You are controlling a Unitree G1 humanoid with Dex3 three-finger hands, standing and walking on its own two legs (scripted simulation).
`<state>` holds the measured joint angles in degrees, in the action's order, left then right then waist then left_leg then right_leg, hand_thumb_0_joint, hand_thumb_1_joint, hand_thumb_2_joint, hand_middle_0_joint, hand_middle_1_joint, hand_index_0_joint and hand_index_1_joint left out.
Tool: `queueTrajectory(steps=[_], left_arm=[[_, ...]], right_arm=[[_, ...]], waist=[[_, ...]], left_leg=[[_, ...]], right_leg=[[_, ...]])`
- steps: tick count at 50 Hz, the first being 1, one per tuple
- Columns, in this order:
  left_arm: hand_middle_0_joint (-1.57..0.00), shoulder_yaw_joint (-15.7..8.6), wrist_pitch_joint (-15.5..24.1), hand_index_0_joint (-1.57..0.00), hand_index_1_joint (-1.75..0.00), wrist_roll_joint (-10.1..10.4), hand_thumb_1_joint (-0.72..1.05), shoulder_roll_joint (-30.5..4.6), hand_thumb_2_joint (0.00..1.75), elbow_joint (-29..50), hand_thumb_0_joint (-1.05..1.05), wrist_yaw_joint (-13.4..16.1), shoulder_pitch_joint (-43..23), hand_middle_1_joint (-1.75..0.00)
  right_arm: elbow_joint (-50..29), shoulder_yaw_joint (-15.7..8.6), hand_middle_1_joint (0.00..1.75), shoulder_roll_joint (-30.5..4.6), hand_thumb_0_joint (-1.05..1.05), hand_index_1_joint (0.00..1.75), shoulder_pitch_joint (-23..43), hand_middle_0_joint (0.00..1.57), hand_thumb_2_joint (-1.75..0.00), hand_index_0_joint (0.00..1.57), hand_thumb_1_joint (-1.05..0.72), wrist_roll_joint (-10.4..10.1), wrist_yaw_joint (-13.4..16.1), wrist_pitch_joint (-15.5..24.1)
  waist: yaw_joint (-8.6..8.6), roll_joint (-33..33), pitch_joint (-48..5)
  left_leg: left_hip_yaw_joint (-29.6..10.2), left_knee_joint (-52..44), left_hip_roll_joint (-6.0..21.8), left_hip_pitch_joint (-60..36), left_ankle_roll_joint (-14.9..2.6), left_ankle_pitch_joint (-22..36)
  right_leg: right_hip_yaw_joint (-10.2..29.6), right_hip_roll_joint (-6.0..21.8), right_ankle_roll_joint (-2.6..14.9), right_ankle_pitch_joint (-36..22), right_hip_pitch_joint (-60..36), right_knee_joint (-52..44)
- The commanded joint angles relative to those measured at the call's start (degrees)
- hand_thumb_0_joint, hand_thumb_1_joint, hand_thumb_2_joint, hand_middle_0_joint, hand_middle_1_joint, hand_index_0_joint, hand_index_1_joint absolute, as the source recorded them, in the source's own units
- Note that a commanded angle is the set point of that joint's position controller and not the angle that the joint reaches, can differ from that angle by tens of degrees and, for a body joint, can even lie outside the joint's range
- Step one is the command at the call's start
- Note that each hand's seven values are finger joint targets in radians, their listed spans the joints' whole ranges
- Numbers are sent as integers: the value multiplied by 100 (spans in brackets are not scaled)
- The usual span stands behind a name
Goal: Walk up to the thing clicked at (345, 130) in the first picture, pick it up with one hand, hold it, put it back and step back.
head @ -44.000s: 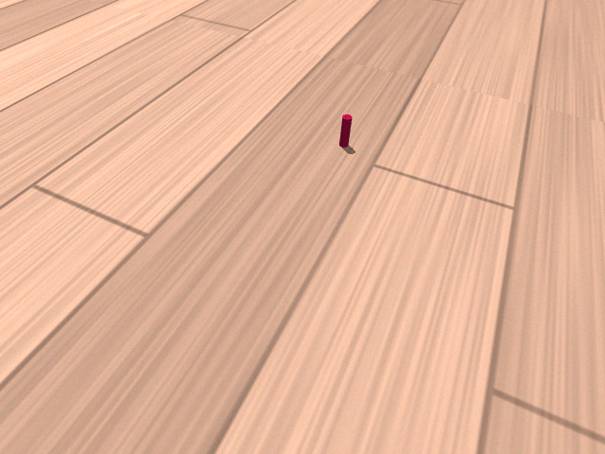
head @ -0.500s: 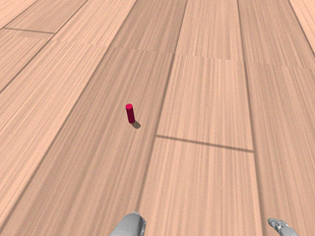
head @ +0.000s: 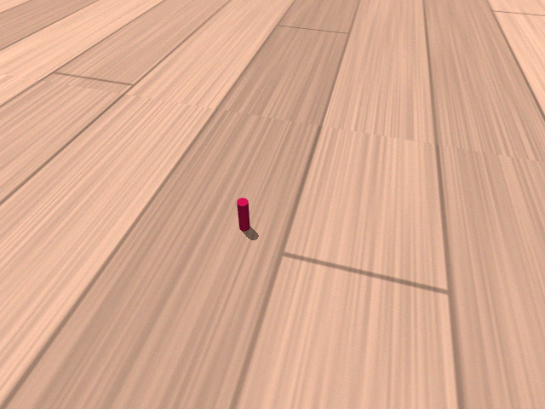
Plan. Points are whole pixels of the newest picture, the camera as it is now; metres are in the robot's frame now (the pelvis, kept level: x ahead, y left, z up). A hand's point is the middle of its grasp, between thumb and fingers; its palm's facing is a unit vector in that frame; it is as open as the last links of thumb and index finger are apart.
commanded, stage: step back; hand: left
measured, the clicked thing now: (243, 215) +1.05 +0.14 -0.68
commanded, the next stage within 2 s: stand in 0.56 s
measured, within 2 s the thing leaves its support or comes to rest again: neither
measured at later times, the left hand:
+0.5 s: hand out of the picture +0.15 +0.27 -0.14, palm faces +0.01 -0.94 -0.35, open 7.4 cm
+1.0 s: hand out of the picture +0.10 +0.24 -0.14, palm faces -0.04 -0.94 -0.34, open 7.4 cm
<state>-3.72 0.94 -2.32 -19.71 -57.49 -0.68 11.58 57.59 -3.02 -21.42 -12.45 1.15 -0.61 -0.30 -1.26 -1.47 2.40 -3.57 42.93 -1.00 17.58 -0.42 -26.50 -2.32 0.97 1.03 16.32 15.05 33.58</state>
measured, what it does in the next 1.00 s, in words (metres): stands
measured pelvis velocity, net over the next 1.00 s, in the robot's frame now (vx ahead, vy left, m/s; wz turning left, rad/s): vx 0.02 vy -0.01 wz -0.01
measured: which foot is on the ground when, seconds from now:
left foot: down 0.00-1.00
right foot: down 0.00-1.00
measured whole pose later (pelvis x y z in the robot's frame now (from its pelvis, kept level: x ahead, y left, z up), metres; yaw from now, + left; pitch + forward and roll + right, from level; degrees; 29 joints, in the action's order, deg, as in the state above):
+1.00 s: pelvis +0.02 -0.01 +0.02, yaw +0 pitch -2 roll +0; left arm -0.3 1.0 -0.6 -19.5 -65.6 -0.2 4.9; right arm 66.0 -1.1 -19.6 -4.7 0.3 -0.5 0.4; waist 0.3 0.1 3.9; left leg -1.1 17.2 0.7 5.2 1.2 -10.2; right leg -0.6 0.1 0.1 9.6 6.9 18.2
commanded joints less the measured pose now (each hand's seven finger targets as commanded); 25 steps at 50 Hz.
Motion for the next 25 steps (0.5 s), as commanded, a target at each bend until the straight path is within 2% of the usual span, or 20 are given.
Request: queueTrajectory(steps=[1, 2, 3, 4, 5, 6, 7, 9, 10, 12, 15, 17, 19, 23, 25], left_arm=[[-20, -297, 148, -20, -30, 51, 90, -1566, 90, 518, 0, 60, -874, -30], [-20, -232, 110, -20, -30, 70, 90, -1441, 90, 506, 0, 40, -859, -30], [-20, -160, 89, -20, -30, 91, 90, -1248, 90, 495, 0, 25, -764, -30], [-20, -93, 64, -20, -30, 185, 90, -989, 90, 433, 0, 7, -692, -30], [-20, -178, 53, -20, -30, 208, 90, -1229, 90, 307, 0, 34, -748, -30], [-20, -182, 72, -20, -30, 189, 90, -1253, 90, 241, 0, 42, -710, -30], [-20, -156, 101, -20, -30, 187, 90, -1148, 90, 221, 0, 44, -661, -30], [-20, -131, 173, -20, -30, 200, 90, -1186, 90, 104, 0, 64, -548, -30], [-20, -134, 184, -20, -30, 215, 90, -1234, 90, 52, 0, 76, -532, -30], [-20, -136, 193, -20, -30, 214, 90, -1335, 90, 11, 0, 96, -596, -30], [-20, -96, 158, -20, -30, 224, 90, -1262, 90, 45, 0, 132, -793, -30], [-20, -73, 134, -20, -30, 215, 90, -1227, 90, 12, 0, 144, -808, -30], [-20, -77, 122, -20, -30, 210, 90, -1252, 90, -35, 0, 150, -844, -30], [-20, -65, 100, -20, -30, 175, 90, -1265, 90, -76, 0, 147, -965, -30], [-20, -74, 111, -20, -30, 165, 90, -1293, 90, -89, 0, 145, -991, -30]], right_arm=[[-162, -205, 30, -833, 0, 30, -252, 20, -90, 20, -90, 46, 34, 221], [-97, -238, 30, -857, 0, 30, -310, 20, -90, 20, -90, 84, 62, 244], [-95, -281, 30, -985, 0, 30, -232, 20, -90, 20, -90, 134, 91, 277], [-200, -293, 30, -1273, 0, 30, 143, 20, -90, 20, -90, 143, 109, 326], [-252, -297, 30, -1468, 0, 30, 386, 20, -90, 20, -90, 80, 93, 332], [-262, -274, 30, -1393, 0, 30, 572, 20, -90, 20, -90, 82, 85, 336], [-264, -230, 30, -1316, 0, 30, 678, 20, -90, 20, -90, 77, 83, 341], [-236, -180, 30, -1175, 0, 30, 756, 20, -90, 20, -90, 34, 96, 359], [-195, -159, 30, -1107, 0, 30, 702, 20, -90, 20, -90, 5, 107, 353], [-145, -159, 30, -1023, 0, 30, 572, 20, -90, 20, -90, -45, 140, 330], [-34, -188, 30, -1056, 0, 30, 572, 20, -90, 20, -90, -51, 186, 311], [-29, -192, 30, -1028, 0, 30, 649, 20, -90, 20, -90, -59, 191, 297], [-31, -173, 30, -976, 0, 30, 751, 20, -90, 20, -90, -77, 193, 271], [-6, -167, 30, -964, 0, 30, 1027, 20, -90, 20, -90, -42, 172, 233], [7, -141, 30, -920, 0, 30, 1086, 20, -90, 20, -90, -29, 153, 233]], waist=[[223, 1025, 24], [270, 894, -47], [254, 506, -74], [146, -340, -23], [44, -433, 179], [-24, -277, 188], [-73, -314, 92], [-87, -508, -317], [-52, -524, -496], [56, -290, -763], [101, -192, -823], [101, -143, -875], [91, 25, -824], [78, 142, -563], [81, 268, -550]], left_leg=[[291, -1315, 84, -566, -51, 535], [220, -1711, 61, -906, -64, 807], [-260, -2067, 357, -1180, -135, 877], [-1519, -2600, 1099, -812, -415, 163], [-1830, -2787, 1510, -87, -766, -170], [-1686, -2732, 1530, 58, -823, 196], [-1351, -2564, 1399, -144, -741, 958], [-690, -2108, 1012, -418, -386, 2477], [-496, -1969, 852, -433, -246, 2860], [-259, -1818, 691, -702, -137, 3140], [-198, -1729, 762, -1052, -145, 3929], [-182, -1713, 800, -1230, -192, 4111], [-135, -1728, 790, -1130, -206, 3820], [-128, -1973, 733, -778, -177, 2791], [-55, -1990, 688, -794, -156, 2724]], right_leg=[[1309, 1119, 644, 1222, 529, -1452], [1141, 1001, 492, 871, 627, -1129], [939, 837, 347, 463, 862, -723], [507, 330, 65, 613, 962, -208], [237, 104, 15, 838, 389, 94], [279, 80, 33, 759, 104, 82], [281, 97, 39, 426, -27, -254], [445, 260, 76, -653, -583, -705], [540, 346, 93, -1138, -860, -750], [634, 504, 172, -1812, -1039, -666], [492, 495, 187, -2168, -900, -564], [448, 478, 165, -2148, -818, -533], [514, 498, 155, -2155, -885, -584], [628, 549, 143, -1877, -968, -847], [676, 585, 129, -1939, -1004, -966]])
